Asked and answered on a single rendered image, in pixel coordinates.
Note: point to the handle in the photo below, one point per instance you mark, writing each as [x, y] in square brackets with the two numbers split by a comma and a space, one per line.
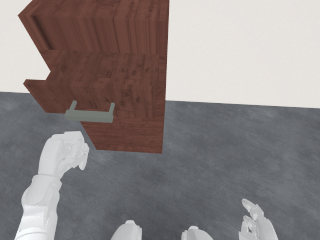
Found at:
[89, 116]

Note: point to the robot left forearm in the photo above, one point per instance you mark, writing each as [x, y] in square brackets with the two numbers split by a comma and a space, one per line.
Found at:
[39, 202]

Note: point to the left robot thigh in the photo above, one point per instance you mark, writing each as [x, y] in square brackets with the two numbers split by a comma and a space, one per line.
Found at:
[128, 231]

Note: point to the robot left hand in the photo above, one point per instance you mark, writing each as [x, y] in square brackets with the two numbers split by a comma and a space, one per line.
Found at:
[62, 152]

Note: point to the robot left shin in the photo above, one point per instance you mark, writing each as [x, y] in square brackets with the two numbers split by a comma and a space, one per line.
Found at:
[130, 222]

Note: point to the cabinet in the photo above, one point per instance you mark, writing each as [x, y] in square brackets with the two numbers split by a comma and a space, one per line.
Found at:
[111, 26]

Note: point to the robot right hand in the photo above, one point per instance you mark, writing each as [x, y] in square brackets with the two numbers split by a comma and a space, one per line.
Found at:
[261, 228]

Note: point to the drawer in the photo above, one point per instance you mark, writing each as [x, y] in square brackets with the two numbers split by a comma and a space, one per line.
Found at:
[96, 79]

